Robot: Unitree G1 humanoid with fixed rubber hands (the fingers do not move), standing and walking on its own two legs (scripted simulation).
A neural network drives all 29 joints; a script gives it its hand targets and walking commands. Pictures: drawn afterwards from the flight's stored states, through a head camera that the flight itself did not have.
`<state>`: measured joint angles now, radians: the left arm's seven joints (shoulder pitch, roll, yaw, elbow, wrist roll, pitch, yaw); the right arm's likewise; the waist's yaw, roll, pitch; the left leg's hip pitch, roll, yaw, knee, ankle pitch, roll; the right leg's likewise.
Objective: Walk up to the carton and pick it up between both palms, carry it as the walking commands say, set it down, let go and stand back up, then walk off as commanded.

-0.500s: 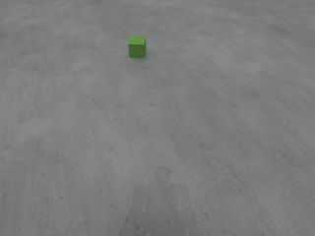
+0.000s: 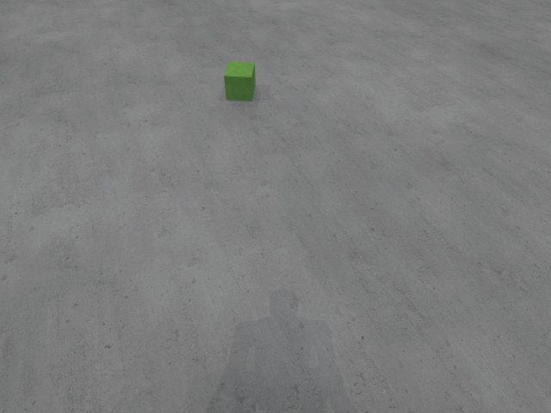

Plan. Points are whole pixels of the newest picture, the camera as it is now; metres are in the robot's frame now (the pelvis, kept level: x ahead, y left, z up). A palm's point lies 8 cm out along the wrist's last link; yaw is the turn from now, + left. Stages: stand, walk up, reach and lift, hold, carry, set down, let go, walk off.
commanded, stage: stand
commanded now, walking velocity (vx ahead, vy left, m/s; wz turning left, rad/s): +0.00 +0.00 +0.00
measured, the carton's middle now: (240, 81) +2.32 +0.16 -0.69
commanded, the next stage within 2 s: walk off in 1.50 s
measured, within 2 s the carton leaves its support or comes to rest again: neither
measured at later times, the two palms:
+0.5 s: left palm out of the picture +0.05 +0.29 -0.12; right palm out of the picture +0.05 -0.30 -0.12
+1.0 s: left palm out of the picture +0.09 +0.31 -0.10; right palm out of the picture +0.09 -0.31 -0.10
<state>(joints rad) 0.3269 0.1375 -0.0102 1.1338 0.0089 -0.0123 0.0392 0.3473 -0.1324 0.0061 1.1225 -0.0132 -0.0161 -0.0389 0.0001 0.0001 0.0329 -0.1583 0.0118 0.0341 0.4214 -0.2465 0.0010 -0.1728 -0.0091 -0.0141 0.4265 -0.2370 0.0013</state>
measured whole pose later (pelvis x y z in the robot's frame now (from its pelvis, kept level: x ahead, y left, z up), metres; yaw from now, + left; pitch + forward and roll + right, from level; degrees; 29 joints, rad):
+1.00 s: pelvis +0.00 +0.00 +0.01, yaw +0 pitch -2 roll +0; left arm 0.10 0.39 -0.01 1.06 0.01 -0.04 0.00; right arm 0.10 -0.39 0.00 1.08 -0.01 -0.03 0.00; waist 0.00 0.00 0.05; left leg -0.09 0.01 0.03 0.33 -0.20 0.00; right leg -0.11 -0.01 -0.02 0.34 -0.19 0.00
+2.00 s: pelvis -0.01 -0.05 +0.00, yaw -1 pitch +0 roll +0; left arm 0.16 0.35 0.02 1.05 0.02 0.08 -0.01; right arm 0.14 -0.35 -0.03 1.02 -0.04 0.03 -0.02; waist -0.02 0.01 0.06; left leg -0.20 0.09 0.02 0.43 -0.23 -0.06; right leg -0.31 -0.01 -0.02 0.73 -0.45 0.03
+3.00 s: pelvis -0.06 -0.31 +0.00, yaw +1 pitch +0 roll +0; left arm 0.18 0.24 0.03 0.92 0.04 0.05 -0.01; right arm 0.22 -0.31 -0.09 0.99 -0.02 0.06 -0.05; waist -0.02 0.06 0.07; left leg -0.46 0.05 0.00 1.09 -0.50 0.01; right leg -0.25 -0.03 -0.09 0.46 -0.22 -0.02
